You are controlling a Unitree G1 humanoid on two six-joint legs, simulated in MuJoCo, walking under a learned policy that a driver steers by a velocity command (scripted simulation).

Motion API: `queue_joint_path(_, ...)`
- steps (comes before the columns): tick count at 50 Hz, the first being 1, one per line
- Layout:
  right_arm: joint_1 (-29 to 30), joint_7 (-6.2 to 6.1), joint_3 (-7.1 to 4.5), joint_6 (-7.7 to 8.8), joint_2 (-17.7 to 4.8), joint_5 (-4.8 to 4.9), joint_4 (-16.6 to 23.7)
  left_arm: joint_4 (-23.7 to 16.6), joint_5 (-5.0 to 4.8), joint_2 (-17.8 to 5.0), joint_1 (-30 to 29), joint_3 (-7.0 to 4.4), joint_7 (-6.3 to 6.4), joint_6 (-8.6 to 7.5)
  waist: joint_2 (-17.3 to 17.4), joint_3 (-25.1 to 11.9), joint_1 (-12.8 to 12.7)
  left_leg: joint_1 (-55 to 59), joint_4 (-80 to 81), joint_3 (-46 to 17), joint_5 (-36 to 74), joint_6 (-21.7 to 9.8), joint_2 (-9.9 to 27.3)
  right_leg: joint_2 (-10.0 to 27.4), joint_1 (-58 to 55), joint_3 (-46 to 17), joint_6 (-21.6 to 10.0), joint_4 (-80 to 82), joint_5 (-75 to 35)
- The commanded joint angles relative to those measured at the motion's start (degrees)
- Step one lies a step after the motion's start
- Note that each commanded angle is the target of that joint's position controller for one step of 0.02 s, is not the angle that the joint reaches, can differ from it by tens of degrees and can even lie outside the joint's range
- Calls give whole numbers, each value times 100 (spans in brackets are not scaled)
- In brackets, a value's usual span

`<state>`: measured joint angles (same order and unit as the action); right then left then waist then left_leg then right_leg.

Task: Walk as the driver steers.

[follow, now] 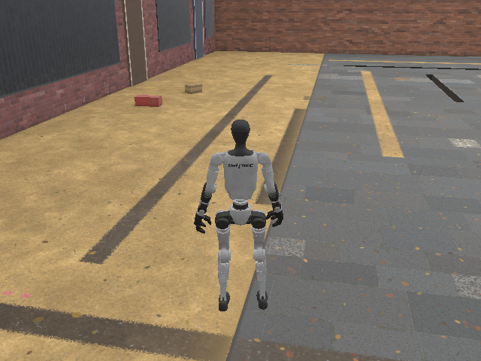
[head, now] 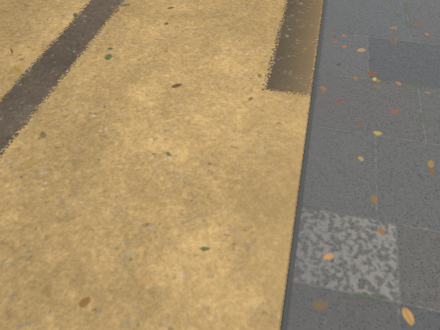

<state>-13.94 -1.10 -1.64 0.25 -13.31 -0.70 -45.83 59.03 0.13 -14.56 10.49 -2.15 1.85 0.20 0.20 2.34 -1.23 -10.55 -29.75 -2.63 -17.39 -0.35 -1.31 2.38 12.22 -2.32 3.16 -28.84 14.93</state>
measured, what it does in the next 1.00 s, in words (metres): walks ahead: left foot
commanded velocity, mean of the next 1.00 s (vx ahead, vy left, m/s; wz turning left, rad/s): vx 0.34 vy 0.00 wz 0.00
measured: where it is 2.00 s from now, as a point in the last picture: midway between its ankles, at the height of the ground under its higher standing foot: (242, 213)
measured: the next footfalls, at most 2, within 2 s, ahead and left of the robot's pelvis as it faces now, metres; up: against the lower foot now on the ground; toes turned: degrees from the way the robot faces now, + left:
left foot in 0.76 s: +0.43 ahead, +0.10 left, +0.00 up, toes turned +2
right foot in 1.30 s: +0.73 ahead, -0.14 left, +0.00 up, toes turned -3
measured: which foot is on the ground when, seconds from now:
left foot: down 0.00-0.30, up 0.32-0.74, down 0.76-1.00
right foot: down 0.00-0.76, up 0.78-1.00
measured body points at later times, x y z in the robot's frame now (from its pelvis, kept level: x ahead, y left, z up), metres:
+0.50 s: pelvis +0.09 -0.04 +0.01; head +0.10 -0.06 +0.46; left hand +0.04 +0.21 -0.12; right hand +0.23 -0.31 -0.11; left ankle +0.12 +0.11 -0.66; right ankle +0.02 -0.13 -0.74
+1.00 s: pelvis +0.37 +0.02 +0.01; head +0.39 +0.02 +0.46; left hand +0.48 +0.29 -0.11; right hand +0.42 -0.25 -0.12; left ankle +0.39 +0.10 -0.74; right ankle +0.41 -0.14 -0.66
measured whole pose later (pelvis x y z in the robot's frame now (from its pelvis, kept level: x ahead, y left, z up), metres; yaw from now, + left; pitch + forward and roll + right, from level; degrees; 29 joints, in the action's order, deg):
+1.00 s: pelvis +0.37 +0.02 +0.01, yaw -1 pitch +0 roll +2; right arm -16.0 2.1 -2.9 5.8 -14.3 0.0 -53.2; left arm 52.1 -1.0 -16.4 11.6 -3.1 0.7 -4.8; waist -2.3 1.8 1.7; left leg -9.1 -17.0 3.9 -8.0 -4.5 -4.8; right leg 7.2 33.6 -2.3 -1.7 -62.2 14.2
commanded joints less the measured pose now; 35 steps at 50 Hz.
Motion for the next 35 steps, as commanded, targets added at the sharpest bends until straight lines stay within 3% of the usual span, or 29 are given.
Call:
queue_joint_path(1,-62,-28,-141,71,-609,11,181,-100,-5,-660,12,-115,37,-41,49,-125,11,-259,633,-240,969,-91,271,18,-187,-1,-110,334,-826)
queue_joint_path(4,-105,-41,-131,72,-606,19,44,-1,-8,-638,39,-110,50,-31,42,-101,10,-259,636,-206,979,-77,250,5,-185,9,-116,348,-829)
queue_joint_path(6,-239,-73,-167,31,-698,59,-91,101,-49,-565,158,-101,62,-14,186,-120,44,-280,792,-235,-722,-191,184,-257,-25,301,-177,107,476)
queue_joint_path(7,-272,-88,-210,11,-837,89,-106,75,-75,-550,110,-105,61,-29,378,73,93,-426,977,-487,-1850,-354,309,-392,304,446,-238,-168,1215)
queue_joint_path(9,-551,-90,-273,56,-1069,144,-165,-107,-98,-434,-152,-82,13,-173,937,459,245,-473,1672,-1615,-3206,-823,1063,-447,1076,594,-335,-972,1405)
queue_joint_path(10,-632,-89,-315,111,-1190,179,-216,-183,-126,-358,-217,-64,-37,-278,1164,616,259,-582,1938,-2249,-3330,-1088,1484,-319,1196,474,-427,-1383,1161)
queue_joint_path(11,-549,-90,-316,165,-1177,194,-213,-204,-164,-374,-186,-73,-93,-374,1170,737,190,-668,2023,-2507,-3122,-1224,1686,-152,1278,314,-560,-1513,1132)
queue_joint_path(13,-45,-65,-277,203,-1048,236,-77,-69,-225,-319,239,-72,-201,-526,1017,689,-161,-860,1761,-2029,-2404,-1042,1513,-86,607,349,-823,-593,1103)
queue_joint_path(14,272,-50,-253,191,-982,259,19,192,-211,-340,792,-110,-226,-565,790,546,-439,-1307,1403,-1475,-1904,-803,1131,-219,-428,438,-846,157,483)
queue_joint_path(15,440,-39,-193,216,-751,211,107,430,-132,-527,1333,-182,-236,-570,249,329,-589,-1710,409,-809,-1133,-517,658,20,-1218,-107,-824,485,252)
queue_joint_path(16,549,-34,-86,282,-346,163,285,541,-111,-1082,1982,-311,-225,-573,-1241,17,-694,-2523,-1525,228,-834,-68,-46,1168,-1895,-2105,-1280,1491,1360)
queue_joint_path(17,585,-78,-158,379,-544,305,439,508,-6,-1401,2119,-337,-303,-636,-1725,112,-664,-3318,-2736,-47,-1672,-50,-234,2022,-1918,-3974,-1956,2098,1818)
queue_joint_path(18,426,-54,-206,455,-745,395,342,328,3,-1007,1603,-217,-296,-695,-971,441,-390,-3694,-3436,-406,-1318,-160,172,2016,-1772,-3684,-1952,2019,1843)
queue_joint_path(19,271,6,-208,513,-731,380,211,189,-46,-725,1332,-150,-287,-719,-728,520,-263,-3809,-3550,-376,-696,-273,374,1714,-1755,-2987,-1725,1992,1668)
queue_joint_path(21,417,55,-271,575,-776,232,163,83,-81,-612,1151,-91,-296,-696,-542,475,-190,-3832,-3210,-168,171,-307,674,1366,-1805,-2013,-1372,2068,556)
queue_joint_path(22,519,104,-282,577,-735,191,175,103,-52,-443,1282,-34,-282,-654,-567,367,-219,-3634,-3029,-50,443,-262,729,1170,-1772,-1585,-1276,2097,-72)
queue_joint_path(23,567,147,-268,563,-626,182,180,130,-30,-413,1438,-13,-255,-622,-623,278,-235,-3539,-2865,86,638,-192,718,1062,-1787,-1280,-1269,2095,-684)
queue_joint_path(25,857,190,-215,521,-442,184,274,118,-14,-520,1574,-11,-181,-563,-545,268,-276,-3483,-2353,271,929,-34,688,959,-1697,-853,-1315,2121,-1518)
queue_joint_path(28,1576,232,-105,517,-249,209,514,26,-2,-716,1592,-24,-98,-512,-507,441,-402,-2934,-1119,476,1583,85,528,812,-1128,-430,-1290,2313,-1625)
queue_joint_path(32,2107,327,-84,527,-368,265,698,78,-89,-800,1858,-62,-76,-506,-591,681,-428,-2507,-305,487,1971,-34,399,1031,-1140,-298,-1317,2409,-1637)
queue_joint_path(35,2036,388,-149,566,-597,251,735,42,-113,-900,1761,-134,-73,-462,-604,498,-134,-2163,-9,440,1690,-310,302,1252,-1700,-182,-1171,1923,-2870)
